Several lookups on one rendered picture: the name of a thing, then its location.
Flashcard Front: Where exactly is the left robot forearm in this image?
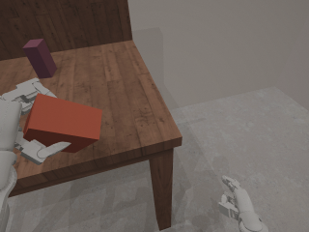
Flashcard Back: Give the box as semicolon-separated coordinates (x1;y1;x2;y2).
0;150;17;232

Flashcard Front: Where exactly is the left robot hand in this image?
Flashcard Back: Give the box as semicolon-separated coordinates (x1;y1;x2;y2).
0;77;71;165

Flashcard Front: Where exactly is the sponge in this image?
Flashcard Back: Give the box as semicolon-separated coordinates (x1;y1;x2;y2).
23;93;102;154

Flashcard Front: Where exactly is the right robot forearm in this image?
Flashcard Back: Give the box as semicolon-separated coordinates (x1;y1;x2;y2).
238;212;268;232

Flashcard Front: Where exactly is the table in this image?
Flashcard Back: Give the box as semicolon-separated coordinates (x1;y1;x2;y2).
0;0;183;231

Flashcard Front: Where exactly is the right robot hand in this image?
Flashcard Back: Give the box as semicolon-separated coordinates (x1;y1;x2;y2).
218;175;256;220

